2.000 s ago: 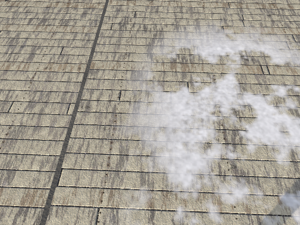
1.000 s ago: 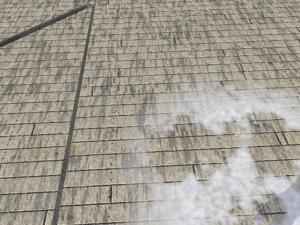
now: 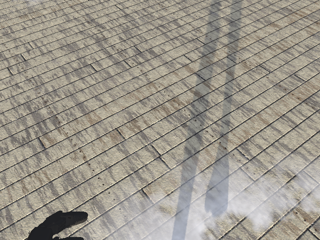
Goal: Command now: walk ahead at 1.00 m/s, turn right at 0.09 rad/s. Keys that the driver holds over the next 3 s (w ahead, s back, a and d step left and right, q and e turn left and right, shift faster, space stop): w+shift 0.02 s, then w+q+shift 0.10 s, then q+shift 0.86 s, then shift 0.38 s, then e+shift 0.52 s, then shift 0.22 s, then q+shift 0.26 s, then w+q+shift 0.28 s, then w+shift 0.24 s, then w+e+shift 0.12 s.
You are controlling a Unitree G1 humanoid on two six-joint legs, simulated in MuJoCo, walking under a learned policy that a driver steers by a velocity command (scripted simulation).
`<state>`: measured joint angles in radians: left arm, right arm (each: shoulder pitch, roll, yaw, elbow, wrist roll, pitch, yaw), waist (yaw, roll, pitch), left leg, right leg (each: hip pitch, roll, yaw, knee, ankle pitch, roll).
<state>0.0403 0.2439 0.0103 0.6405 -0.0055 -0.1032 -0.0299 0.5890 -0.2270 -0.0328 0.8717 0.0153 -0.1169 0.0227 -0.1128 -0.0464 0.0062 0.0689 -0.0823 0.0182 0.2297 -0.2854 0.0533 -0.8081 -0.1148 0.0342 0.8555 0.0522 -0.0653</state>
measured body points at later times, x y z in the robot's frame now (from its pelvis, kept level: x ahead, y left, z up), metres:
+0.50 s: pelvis +0.36 -0.01 +0.00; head +0.39 +0.02 +0.45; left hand +0.37 +0.30 -0.12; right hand +0.62 -0.23 -0.08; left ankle +0.50 +0.15 -0.69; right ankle +0.35 -0.13 -0.74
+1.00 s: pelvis +0.50 +0.03 +0.00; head +0.52 +0.07 +0.45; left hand +0.44 +0.36 -0.10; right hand +0.83 -0.07 -0.06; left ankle +0.50 +0.14 -0.74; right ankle +0.66 -0.04 -0.71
